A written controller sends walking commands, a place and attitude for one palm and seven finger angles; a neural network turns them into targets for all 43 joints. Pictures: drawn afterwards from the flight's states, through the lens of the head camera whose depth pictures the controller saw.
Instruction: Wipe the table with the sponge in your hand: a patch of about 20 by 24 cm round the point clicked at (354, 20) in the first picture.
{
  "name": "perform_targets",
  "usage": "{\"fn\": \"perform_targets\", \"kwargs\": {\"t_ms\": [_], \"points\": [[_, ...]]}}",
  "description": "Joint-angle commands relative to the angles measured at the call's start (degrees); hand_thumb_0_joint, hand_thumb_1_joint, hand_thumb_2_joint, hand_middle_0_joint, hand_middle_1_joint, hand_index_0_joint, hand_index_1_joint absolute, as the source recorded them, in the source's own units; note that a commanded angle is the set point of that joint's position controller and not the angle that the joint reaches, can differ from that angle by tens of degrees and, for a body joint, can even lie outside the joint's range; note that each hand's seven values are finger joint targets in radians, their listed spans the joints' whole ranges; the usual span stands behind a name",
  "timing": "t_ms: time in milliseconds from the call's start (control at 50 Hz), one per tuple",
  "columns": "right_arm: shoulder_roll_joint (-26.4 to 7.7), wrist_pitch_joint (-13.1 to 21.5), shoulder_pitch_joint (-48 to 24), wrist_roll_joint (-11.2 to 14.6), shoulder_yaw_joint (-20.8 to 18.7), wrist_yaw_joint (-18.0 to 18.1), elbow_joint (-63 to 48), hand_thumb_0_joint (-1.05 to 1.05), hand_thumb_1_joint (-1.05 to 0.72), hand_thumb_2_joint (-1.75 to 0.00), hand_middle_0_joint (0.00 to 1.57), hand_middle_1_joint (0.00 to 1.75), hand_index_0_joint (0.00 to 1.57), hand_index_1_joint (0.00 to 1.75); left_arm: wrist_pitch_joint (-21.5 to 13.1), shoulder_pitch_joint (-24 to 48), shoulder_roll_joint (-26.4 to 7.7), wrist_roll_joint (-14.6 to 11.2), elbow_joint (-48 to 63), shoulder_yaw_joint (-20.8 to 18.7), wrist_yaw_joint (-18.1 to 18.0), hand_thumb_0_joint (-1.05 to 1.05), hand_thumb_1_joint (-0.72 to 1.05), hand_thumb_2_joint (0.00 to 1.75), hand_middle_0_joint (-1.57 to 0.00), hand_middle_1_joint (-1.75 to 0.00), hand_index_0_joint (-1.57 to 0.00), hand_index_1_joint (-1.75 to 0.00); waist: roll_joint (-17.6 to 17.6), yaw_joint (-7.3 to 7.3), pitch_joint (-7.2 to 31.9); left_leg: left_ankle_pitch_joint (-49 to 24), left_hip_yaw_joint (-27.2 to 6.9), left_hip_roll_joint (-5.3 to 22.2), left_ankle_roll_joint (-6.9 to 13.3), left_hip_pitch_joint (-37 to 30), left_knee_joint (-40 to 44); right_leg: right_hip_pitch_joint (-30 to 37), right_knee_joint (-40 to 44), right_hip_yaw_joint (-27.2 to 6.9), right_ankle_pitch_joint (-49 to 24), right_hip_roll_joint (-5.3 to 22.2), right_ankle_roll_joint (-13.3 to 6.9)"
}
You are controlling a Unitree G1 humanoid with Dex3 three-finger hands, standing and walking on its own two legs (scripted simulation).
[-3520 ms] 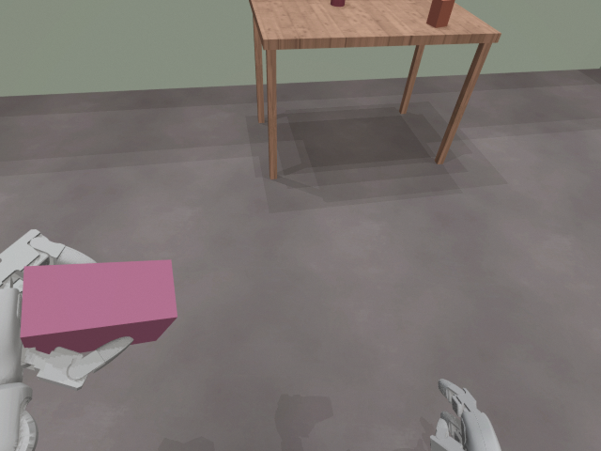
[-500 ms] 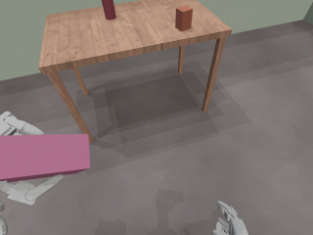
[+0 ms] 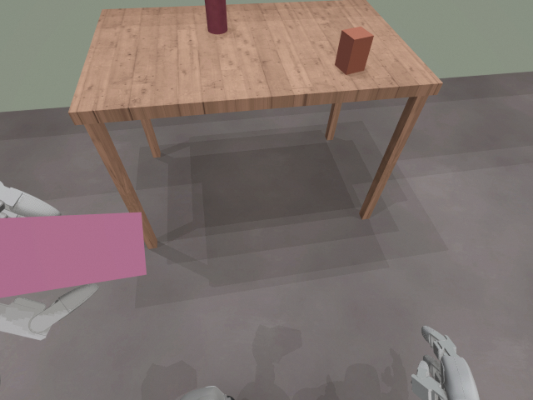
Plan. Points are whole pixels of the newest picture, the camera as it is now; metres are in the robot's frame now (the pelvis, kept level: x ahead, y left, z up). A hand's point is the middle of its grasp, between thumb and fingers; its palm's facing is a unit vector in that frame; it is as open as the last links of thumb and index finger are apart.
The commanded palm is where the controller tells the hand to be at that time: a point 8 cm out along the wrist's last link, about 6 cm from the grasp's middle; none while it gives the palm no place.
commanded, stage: walk to a spot facing it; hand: left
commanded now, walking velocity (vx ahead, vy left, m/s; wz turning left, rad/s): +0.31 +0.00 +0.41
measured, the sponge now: (87, 252) +0.22 +0.20 +0.18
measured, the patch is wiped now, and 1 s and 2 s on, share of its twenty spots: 0.00 0.00 0.00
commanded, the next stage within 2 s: turn to face it in 0.56 s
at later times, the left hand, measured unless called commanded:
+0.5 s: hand (63, 225) +0.26 +0.24 +0.18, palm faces +0.63 -0.68 -0.38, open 10.3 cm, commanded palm +0.19 +0.26 +0.20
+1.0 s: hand (42, 194) +0.27 +0.26 +0.21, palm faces +0.66 -0.62 -0.41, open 10.3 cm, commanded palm +0.22 +0.28 +0.20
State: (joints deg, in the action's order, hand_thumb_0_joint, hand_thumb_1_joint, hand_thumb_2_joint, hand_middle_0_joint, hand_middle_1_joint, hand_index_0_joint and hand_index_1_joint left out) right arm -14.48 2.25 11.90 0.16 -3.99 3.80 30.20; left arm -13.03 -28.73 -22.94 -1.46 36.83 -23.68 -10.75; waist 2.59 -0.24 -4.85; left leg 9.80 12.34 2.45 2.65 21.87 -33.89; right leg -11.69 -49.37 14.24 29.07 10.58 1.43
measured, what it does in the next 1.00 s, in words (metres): walks ahead, turning left: right foot, then left foot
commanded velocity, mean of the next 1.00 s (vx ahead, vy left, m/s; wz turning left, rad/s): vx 0.11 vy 0.00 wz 0.08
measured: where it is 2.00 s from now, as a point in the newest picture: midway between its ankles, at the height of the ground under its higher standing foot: outside the picture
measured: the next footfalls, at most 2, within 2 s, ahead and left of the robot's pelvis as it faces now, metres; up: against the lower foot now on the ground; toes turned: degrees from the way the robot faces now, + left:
right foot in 0.36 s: +0.16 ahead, -0.16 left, +0.00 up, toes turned +1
left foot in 0.70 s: +0.19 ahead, +0.12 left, +0.00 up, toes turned +30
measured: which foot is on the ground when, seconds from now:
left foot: down 0.00-0.36, up 0.38-0.68, down 0.70-1.00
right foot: up 0.00-0.34, down 0.36-0.70, up 0.72-1.00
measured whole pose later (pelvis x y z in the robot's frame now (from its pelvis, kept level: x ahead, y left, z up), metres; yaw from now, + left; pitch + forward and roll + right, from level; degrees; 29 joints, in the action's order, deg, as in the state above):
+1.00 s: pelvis +0.15 -0.03 +0.02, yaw +17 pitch -1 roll +0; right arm -6.5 6.7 9.3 -0.1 3.6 0.8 32.5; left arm -10.9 -26.5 -20.1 -1.9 33.5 -20.7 -8.6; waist -1.2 -3.9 -4.0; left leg 12.3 11.2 6.8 -0.3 17.2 -31.5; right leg -22.5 -45.2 6.6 23.1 2.3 2.9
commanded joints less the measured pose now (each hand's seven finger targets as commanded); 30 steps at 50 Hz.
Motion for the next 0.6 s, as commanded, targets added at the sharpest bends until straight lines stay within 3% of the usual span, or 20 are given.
{"fn": "perform_targets", "kwargs": {"t_ms": [0, 40, 60, 80, 120, 180, 240, 280, 300, 320, 340, 360, 380, 400, 420, 460, 480, 520, 580], "points": [[-5.13, 3.64, -3.87, 0.64, 0.10, -1.71, -6.51, 0.00, -0.90, -0.90, 0.20, 0.30, 0.20, 0.30, -2.92, 10.68, -10.78, 0.63, 3.59, -5.07, 0.94, 0.00, 0.10, 1.30, -1.20, -1.60, -1.20, -1.60, -10.51, 1.64, 10.82, -10.95, -43.65, 23.16, 14.63, -19.19, 14.99, -27.27, -31.73, -15.17, 5.10, -4.13, 0.36], [-4.26, 3.36, -4.92, 1.10, -0.76, -1.21, -5.71, 0.00, -0.90, -0.90, 0.20, 0.30, 0.20, 0.30, -3.18, 10.60, -12.03, 0.30, 8.23, -7.55, 1.50, 0.00, 0.10, 1.30, -1.20, -1.60, -1.20, -1.60, -12.96, 0.52, 9.81, 3.86, -35.71, 19.03, 12.74, -11.51, 16.40, -25.21, -28.50, -14.91, 0.15, -2.14, 1.36], [-3.91, 3.70, -5.09, 1.00, -0.66, -1.06, -5.28, 0.00, -0.90, -0.90, 0.20, 0.30, 0.20, 0.30, -3.63, 8.52, -13.20, 0.09, 10.60, -9.02, 1.59, 0.00, 0.10, 1.30, -1.20, -1.60, -1.20, -1.60, -14.21, -0.49, 10.16, 6.54, -30.53, 16.41, 11.27, -9.33, 16.41, -23.42, -24.70, -14.38, -2.40, -1.77, 1.36], [-3.03, 4.05, -5.35, 1.05, -0.19, -1.24, -5.25, 0.00, -0.90, -0.90, 0.20, 0.30, 0.20, 0.30, -3.86, 6.10, -10.85, -0.34, 12.18, -7.62, 1.83, 0.00, 0.10, 1.30, -1.20, -1.60, -1.20, -1.60, -15.13, -0.71, 9.60, 8.92, -26.44, 14.45, 9.86, -5.79, 17.18, -20.67, -21.41, -12.90, -4.23, -2.24, 1.43], [-2.51, 5.48, -4.99, 1.02, 0.48, -1.57, -4.84, 0.00, -0.90, -0.90, 0.20, 0.30, 0.20, 0.30, -4.17, 2.58, -8.67, -1.25, 13.91, -6.80, 1.97, 0.00, 0.10, 1.30, -1.20, -1.60, -1.20, -1.60, -16.74, -0.77, 10.94, 10.22, -22.51, 12.50, 8.55, -3.08, 18.78, -15.44, -12.77, -10.55, -7.14, -3.27, 1.64], [-2.46, 7.09, -3.88, 0.72, 0.95, -1.45, -4.23, 0.00, -0.90, -0.90, 0.20, 0.30, 0.20, 0.30, -3.85, 1.67, -6.64, -1.47, 12.91, -5.28, 1.85, 0.00, 0.10, 1.30, -1.20, -1.60, -1.20, -1.60, -17.15, -0.15, 11.97, 9.01, -20.22, 11.90, 7.40, -3.63, 18.92, -9.58, -0.38, -7.34, -7.98, -5.09, 2.19], [-2.73, 7.23, -2.85, 0.60, 1.10, -0.63, -2.95, 0.00, -0.90, -0.90, 0.20, 0.30, 0.20, 0.30, -2.60, 4.08, -4.79, -0.91, 6.57, -3.47, 1.59, 0.00, 0.10, 1.30, -1.20, -1.60, -1.20, -1.60, -14.50, -0.18, 11.67, 9.59, -19.69, 11.53, 6.50, -6.05, 15.29, -5.77, 10.11, -4.79, -6.12, -7.90, 2.67], [-2.76, 6.69, -3.34, 0.83, 1.39, 0.08, -2.65, 0.00, -0.90, -0.90, 0.20, 0.30, 0.20, 0.30, -1.43, 6.88, -3.94, -0.42, 3.33, -2.10, 1.48, 0.00, 0.10, 1.30, -1.20, -1.60, -1.20, -1.60, -12.36, -0.35, 11.20, 11.42, -18.56, 9.57, 4.58, -5.86, 10.03, -1.31, 18.66, -3.26, -7.03, -9.40, 2.89], [-2.44, 6.19, -3.44, 0.92, 1.55, 0.26, -2.39, 0.00, -0.90, -0.90, 0.20, 0.30, 0.20, 0.30, -0.90, 8.36, -4.29, 0.08, 1.20, -1.76, 1.44, 0.00, 0.10, 1.30, -1.20, -1.60, -1.20, -1.60, -9.58, -0.36, 10.82, 12.75, -17.57, 8.09, 3.39, -3.26, 5.10, 2.31, 24.40, -5.60, -7.69, -7.73, 1.97], [-1.44, 5.65, -2.76, 0.92, 1.74, 0.30, -2.20, 0.00, -0.90, -0.90, 0.20, 0.30, 0.20, 0.30, -0.34, 9.83, -5.12, 0.84, -0.72, -1.39, 1.47, 0.00, 0.10, 1.30, -1.20, -1.60, -1.20, -1.60, 0.41, -0.31, 10.34, 16.42, -12.80, 4.00, 1.30, 4.10, -6.43, 7.49, 30.84, -15.80, -5.09, 0.43, -1.22], [-0.33, 5.28, -4.12, 0.85, 2.13, 0.53, -2.55, 0.00, -0.90, -0.90, 0.20, 0.30, 0.20, 0.30, 0.67, 11.56, -8.24, 0.80, -1.94, -2.10, 1.18, 0.00, 0.10, 1.30, -1.20, -1.60, -1.20, -1.60, 18.08, -0.86, 7.99, 23.81, -6.94, -2.84, -2.22, 17.46, -24.01, 12.37, 35.29, -36.00, -7.72, 14.31, -7.46], [-2.20, 5.52, -7.18, 0.42, 1.94, 0.67, -2.25, 0.00, -0.90, -0.90, 0.20, 0.30, 0.20, 0.30, 1.04, 13.64, -9.26, -0.33, -1.63, -2.67, 0.74, 0.00, 0.10, 1.30, -1.20, -1.60, -1.20, -1.60, 13.66, -1.85, 6.77, 23.90, -11.99, -1.77, -3.22, 22.02, -35.89, 12.22, 36.33, -39.75, -15.14, 20.28, -10.62], [-2.55, 5.68, -6.78, -0.06, 1.84, 0.50, -1.44, 0.00, -0.90, -0.90, 0.20, 0.30, 0.20, 0.30, 0.57, 16.71, -7.97, -0.07, 0.17, -1.04, 0.85, 0.00, 0.10, 1.30, -1.20, -1.60, -1.20, -1.60, 10.03, -0.67, 7.08, 19.16, -14.74, 1.01, -3.61, 21.05, -39.84, 9.81, 35.33, -34.75, -14.93, 19.56, -10.80], [-2.46, 5.41, -7.11, -0.10, 1.89, 0.33, -1.79, 0.00, -0.90, -0.90, 0.20, 0.30, 0.20, 0.30, 0.14, 15.06, -7.91, 0.21, 0.00, -1.18, 1.14, 0.00, 0.10, 1.30, -1.20, -1.60, -1.20, -1.60, 8.18, -0.48, 4.79, 16.92, -13.72, 1.71, -4.61, 20.99, -41.77, 7.79, 34.58, -31.53, -19.54, 17.20, -10.53], [-2.37, 4.74, -7.86, -0.33, 2.20, 0.30, -1.66, 0.00, -0.90, -0.90, 0.20, 0.30, 0.20, 0.30, -0.56, 13.35, -8.36, 0.45, 1.91, -1.59, 1.20, 0.00, 0.10, 1.30, -1.20, -1.60, -1.20, -1.60, 4.96, -0.93, 3.17, 15.96, -13.14, 2.79, -5.06, 20.49, -40.03, 7.13, 32.63, -24.54, -28.81, 14.98, -9.70], [-1.73, 3.50, -8.91, -0.26, 2.50, 0.29, -2.30, 0.00, -0.90, -0.90, 0.20, 0.30, 0.20, 0.30, -1.57, 11.02, -9.60, 0.56, 5.39, -3.11, 1.07, 0.00, 0.10, 1.30, -1.20, -1.60, -1.20, -1.60, 5.03, -0.70, 4.01, 15.88, -10.63, 2.90, -4.91, 15.71, -32.90, 6.77, 29.74, -13.04, -40.74, 12.57, -7.49], [-1.56, 3.26, -8.93, -0.45, 2.40, 0.31, -3.15, 0.00, -0.90, -0.90, 0.20, 0.30, 0.20, 0.30, -1.76, 9.70, -9.71, 0.43, 6.22, -3.72, 0.91, 0.00, 0.10, 1.30, -1.20, -1.60, -1.20, -1.60, 4.95, -0.60, 4.87, 14.85, -8.48, 2.84, -4.91, 12.86, -28.30, 6.93, 28.78, -9.20, -44.78, 11.46, -6.82], [-0.97, 2.95, -7.97, -0.35, 1.83, 0.18, -4.79, 0.00, -0.90, -0.90, 0.20, 0.30, 0.20, 0.30, -2.06, 7.55, -10.33, -0.02, 9.49, -5.45, 0.25, 0.00, 0.10, 1.30, -1.20, -1.60, -1.20, -1.60, 7.02, -1.01, 8.21, 13.79, -4.78, 2.64, -4.86, 9.12, -18.43, 9.70, 26.05, -5.37, -50.55, 11.05, -6.77], [-0.51, 2.54, -7.54, -0.33, 1.02, 0.38, -7.51, 0.00, -0.90, -0.90, 0.20, 0.30, 0.20, 0.30, -1.62, 0.69, -10.50, -1.07, 12.70, -7.91, -0.84, 0.00, 0.10, 1.30, -1.20, -1.60, -1.20, -1.60, 7.03, -2.38, 11.72, 12.05, -0.41, 0.57, -4.63, 4.93, -7.59, 12.20, 21.19, -4.18, -54.99, 10.62, -6.84]]}}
